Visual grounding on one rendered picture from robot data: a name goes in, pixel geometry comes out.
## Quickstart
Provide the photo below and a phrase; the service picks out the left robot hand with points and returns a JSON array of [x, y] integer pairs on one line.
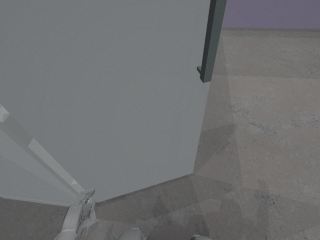
[[73, 220]]

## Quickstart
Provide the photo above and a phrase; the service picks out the fridge door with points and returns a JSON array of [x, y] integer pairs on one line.
[[109, 88]]

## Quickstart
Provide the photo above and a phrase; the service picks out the left robot thigh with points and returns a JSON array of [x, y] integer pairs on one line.
[[132, 235]]

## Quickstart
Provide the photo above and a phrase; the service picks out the handle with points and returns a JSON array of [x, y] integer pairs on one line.
[[213, 31]]

